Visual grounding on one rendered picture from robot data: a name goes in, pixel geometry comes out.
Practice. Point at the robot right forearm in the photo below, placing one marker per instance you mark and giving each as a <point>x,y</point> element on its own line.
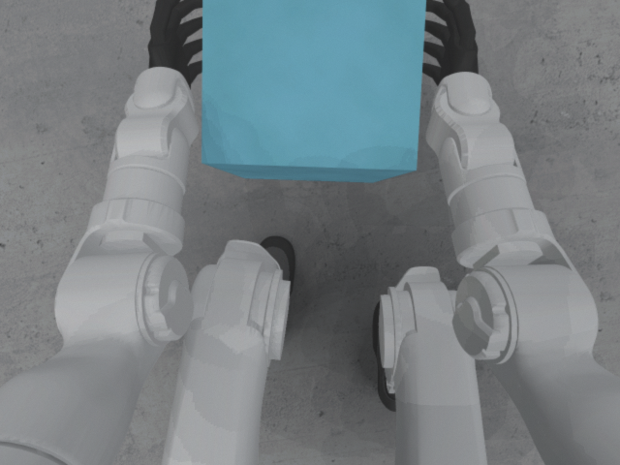
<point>492,211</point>

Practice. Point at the robot left hand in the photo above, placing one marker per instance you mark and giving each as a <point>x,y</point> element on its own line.
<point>166,47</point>

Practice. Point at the right robot upper arm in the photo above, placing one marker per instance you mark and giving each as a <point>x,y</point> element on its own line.
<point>535,326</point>

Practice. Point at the robot foot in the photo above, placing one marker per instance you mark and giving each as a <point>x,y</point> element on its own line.
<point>283,252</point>
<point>388,399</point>

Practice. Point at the robot right hand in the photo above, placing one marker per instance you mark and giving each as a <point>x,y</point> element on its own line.
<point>460,50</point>

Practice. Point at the left robot upper arm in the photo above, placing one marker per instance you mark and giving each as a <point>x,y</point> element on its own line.
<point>116,314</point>

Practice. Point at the robot left forearm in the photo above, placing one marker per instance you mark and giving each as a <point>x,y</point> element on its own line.
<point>147,174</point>

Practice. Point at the carton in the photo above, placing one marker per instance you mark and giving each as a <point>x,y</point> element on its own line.
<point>317,90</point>

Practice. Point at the right robot foot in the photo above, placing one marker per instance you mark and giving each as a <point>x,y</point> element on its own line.
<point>388,399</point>

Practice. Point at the left robot foot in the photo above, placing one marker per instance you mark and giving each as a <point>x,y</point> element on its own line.
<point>283,252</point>

